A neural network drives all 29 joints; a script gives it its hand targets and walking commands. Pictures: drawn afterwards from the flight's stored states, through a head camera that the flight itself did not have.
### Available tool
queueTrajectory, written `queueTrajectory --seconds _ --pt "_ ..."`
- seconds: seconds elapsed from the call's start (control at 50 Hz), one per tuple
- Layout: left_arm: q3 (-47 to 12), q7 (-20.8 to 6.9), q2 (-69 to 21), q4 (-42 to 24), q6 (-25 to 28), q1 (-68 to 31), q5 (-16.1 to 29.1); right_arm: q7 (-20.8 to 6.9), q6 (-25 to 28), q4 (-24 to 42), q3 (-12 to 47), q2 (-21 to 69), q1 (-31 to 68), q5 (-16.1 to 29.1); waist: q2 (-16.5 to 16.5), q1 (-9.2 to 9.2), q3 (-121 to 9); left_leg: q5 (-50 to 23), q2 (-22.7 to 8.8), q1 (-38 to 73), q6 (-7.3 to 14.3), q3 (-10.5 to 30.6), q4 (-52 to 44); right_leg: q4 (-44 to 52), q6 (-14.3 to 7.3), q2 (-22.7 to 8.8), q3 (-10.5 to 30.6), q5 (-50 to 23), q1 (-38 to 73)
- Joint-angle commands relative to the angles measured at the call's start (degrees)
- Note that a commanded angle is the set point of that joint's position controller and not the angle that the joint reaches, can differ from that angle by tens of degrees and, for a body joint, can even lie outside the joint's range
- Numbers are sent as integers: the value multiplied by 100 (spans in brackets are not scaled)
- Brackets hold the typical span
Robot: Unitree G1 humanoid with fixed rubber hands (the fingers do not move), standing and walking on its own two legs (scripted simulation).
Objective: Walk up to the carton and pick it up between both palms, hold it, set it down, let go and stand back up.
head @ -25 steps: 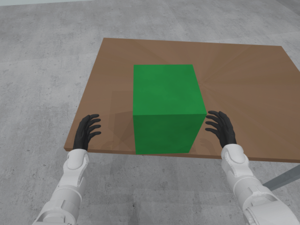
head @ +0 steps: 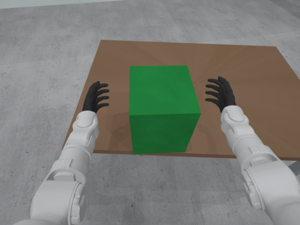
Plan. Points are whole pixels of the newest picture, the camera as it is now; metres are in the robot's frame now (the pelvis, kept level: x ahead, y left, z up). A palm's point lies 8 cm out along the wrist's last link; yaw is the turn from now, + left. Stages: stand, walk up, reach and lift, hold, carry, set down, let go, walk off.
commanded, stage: reach and lift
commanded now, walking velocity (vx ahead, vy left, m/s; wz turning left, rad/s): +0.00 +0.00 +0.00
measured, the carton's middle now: (159, 111) +0.49 -0.02 -0.05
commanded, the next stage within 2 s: none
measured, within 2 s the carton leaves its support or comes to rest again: neither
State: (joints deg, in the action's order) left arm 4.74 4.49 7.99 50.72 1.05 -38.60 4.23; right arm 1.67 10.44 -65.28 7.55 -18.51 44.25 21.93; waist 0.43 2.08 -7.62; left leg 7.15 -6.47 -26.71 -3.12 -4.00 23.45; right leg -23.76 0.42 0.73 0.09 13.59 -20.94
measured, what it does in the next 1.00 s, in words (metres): stands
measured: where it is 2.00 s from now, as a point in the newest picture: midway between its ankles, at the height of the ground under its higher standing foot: outside the picture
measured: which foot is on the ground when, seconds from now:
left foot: down 0.00-1.00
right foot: down 0.00-1.00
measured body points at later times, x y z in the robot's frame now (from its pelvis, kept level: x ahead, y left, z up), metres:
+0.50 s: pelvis -0.01 +0.01 -0.01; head +0.05 +0.01 +0.44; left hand +0.46 +0.20 +0.12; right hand +0.48 -0.19 +0.13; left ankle +0.03 +0.16 -0.74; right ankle -0.03 -0.12 -0.74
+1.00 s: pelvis -0.01 +0.01 -0.01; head +0.09 +0.02 +0.43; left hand +0.46 +0.20 +0.04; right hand +0.48 -0.18 +0.07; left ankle +0.03 +0.16 -0.74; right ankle -0.03 -0.12 -0.74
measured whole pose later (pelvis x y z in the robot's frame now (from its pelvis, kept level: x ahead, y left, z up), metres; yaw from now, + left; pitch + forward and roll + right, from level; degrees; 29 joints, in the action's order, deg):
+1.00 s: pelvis -0.01 +0.01 -0.01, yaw +0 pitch +25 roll -2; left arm 0.2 5.4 11.7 76.0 10.9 -57.9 11.3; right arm 0.1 10.4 -77.6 4.3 -18.7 59.4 20.7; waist 0.0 2.5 -14.3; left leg 6.4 -7.1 -45.4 -2.9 -2.6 27.4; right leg -26.0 0.6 1.4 -0.8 12.1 -38.4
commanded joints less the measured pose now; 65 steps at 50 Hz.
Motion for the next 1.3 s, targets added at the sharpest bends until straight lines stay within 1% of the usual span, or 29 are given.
queueTrajectory --seconds 0.0,0.06,0.14,0.26,0.38,0.52,0.62,0.72,0.78,0.82,0.88,0.96,0.98,1.0,1.02,1.04,1.06,1.08,1.1,1.12,1.14,1.18,1.22,1.24,1.26,1.28 --pt "139 28 826 -608 222 -2593 74 54 92 720 -96 -883 2698 79 181 87 -2856 -1571 586 2324 128 -70 306 219 350 288 -124 -2396 99" --pt "57 50 925 -288 251 -2986 228 78 -16 587 -76 -954 3051 131 195 61 -3025 -1476 566 2249 126 -65 384 197 338 297 -136 -2295 -76" --pt "-94 86 1039 32 258 -3466 440 82 -146 403 -68 -1070 3486 206 162 0 -3346 -1528 527 2248 88 -23 540 143 328 321 -189 -2321 -340" --pt "-275 137 1173 210 133 -4059 643 25 -327 203 -76 -1259 4012 333 48 -68 -3823 -1796 473 2379 -2 48 719 69 327 362 -290 -2557 -623" --pt "-374 208 1289 282 -76 -4561 747 -75 -526 68 -101 -1398 4451 428 -39 -52 -4136 -1928 434 2452 -37 99 780 34 318 380 -359 -2653 -804" --pt "-471 288 1434 491 -278 -5122 882 -166 -747 -94 -131 -1507 4938 484 -54 -18 -4387 -1937 406 2417 -34 141 800 -9 310 376 -402 -2741 -938" --pt "-520 260 1447 896 -291 -5180 898 -194 -817 -386 -90 -1478 4989 470 4 -18 -4264 -1917 397 2318 -16 152 770 -11 323 360 -404 -2781 -949" --pt "-507 144 1343 1359 16 -4883 765 -205 -624 -654 -20 -1344 4673 410 57 -8 -3968 -1931 405 2127 -5 121 688 28 315 330 -375 -2735 -874" --pt "-473 72 1216 1588 359 -4619 664 -196 -387 -736 -8 -1206 4365 323 60 1 -3819 -1949 411 1988 -9 92 657 56 283 307 -354 -2634 -875" --pt "-440 40 1160 1631 641 -4548 624 -183 -184 -672 -62 -1133 4230 237 17 13 -3865 -1976 420 1894 -32 67 660 60 254 293 -347 -2566 -920" --pt "-424 56 1128 1520 1030 -4719 651 -164 104 -434 -250 -1099 4255 58 -100 -3 -4261 -2034 420 1865 -104 26 740 22 223 284 -372 -2547 -1067" --pt "-428 124 1095 1411 1397 -4956 735 -138 370 -214 -530 -1100 4334 -208 -202 -84 -4970 -2161 408 1911 -190 -11 942 -102 215 288 -411 -2747 -1270" --pt "-236 120 1198 1504 1462 -4916 667 -163 394 -103 -626 -976 4398 -316 -71 59 -5052 -1989 418 1758 -99 64 987 -245 224 261 -461 -2513 -1431" --pt "-225 127 1223 1553 1538 -4962 647 -177 439 -104 -714 -941 4413 -431 -92 46 -5131 -1890 395 1592 -59 38 1032 -288 224 241 -439 -2425 -1503" --pt "-244 143 1187 1525 1604 -5025 660 -178 480 -106 -772 -911 4388 -488 -134 30 -5310 -1979 384 1631 -75 38 1058 -343 212 251 -448 -2483 -1520" --pt "-242 147 1163 1666 1641 -4993 666 -168 516 -149 -845 -945 4391 -581 -102 -16 -5317 -1971 386 1599 -86 37 1115 -384 208 250 -467 -2444 -1608" --pt "-252 140 1143 1804 1678 -4951 658 -149 569 -207 -877 -972 4361 -654 -44 -23 -5306 -1995 367 1588 -95 32 1139 -406 208 253 -481 -2436 -1665" --pt "-211 137 1152 1921 1722 -4930 641 -137 611 -322 -895 -929 4315 -678 -63 -4 -5330 -2069 368 1550 -91 18 1204 -449 226 264 -467 -2528 -1666" --pt "-187 127 1115 2041 1765 -4886 655 -117 667 -369 -865 -912 4305 -699 -14 -6 -5391 -2202 371 1466 -94 24 1256 -516 236 261 -457 -2677 -1672" --pt "-193 117 1086 2069 1817 -4868 663 -112 733 -426 -856 -880 4265 -664 -98 6 -5525 -2317 364 1478 -124 19 1289 -553 224 279 -465 -2807 -1621" --pt "-172 107 1086 2197 1872 -4826 627 -101 789 -559 -859 -880 4234 -690 -98 -23 -5513 -2402 361 1405 -148 18 1356 -600 225 272 -452 -2863 -1709" --pt "-129 76 1083 2452 1972 -4703 616 -82 913 -744 -762 -809 4186 -680 70 17 -5365 -2445 364 1282 -141 12 1416 -655 252 277 -458 -2936 -1766" --pt "-124 40 1015 2526 2075 -4605 593 -65 1031 -781 -721 -754 4121 -687 52 1 -5419 -2571 359 1155 -130 -2 1453 -719 257 282 -450 -3136 -1724" --pt "-106 24 1009 2527 2126 -4570 580 -66 1093 -772 -714 -749 4085 -673 35 34 -5453 -2664 366 1160 -129 5 1485 -749 270 289 -425 -3224 -1720" --pt "-103 20 968 2596 2161 -4546 557 -56 1136 -865 -711 -739 4069 -666 -8 -6 -5433 -2737 356 1130 -141 4 1504 -765 257 284 -449 -3242 -1755" --pt "-75 12 969 2603 2189 -4495 526 -49 1185 -879 -725 -745 4075 -692 57 2 -5413 -2708 357 1135 -154 12 1500 -770 253 304 -452 -3223 -1768"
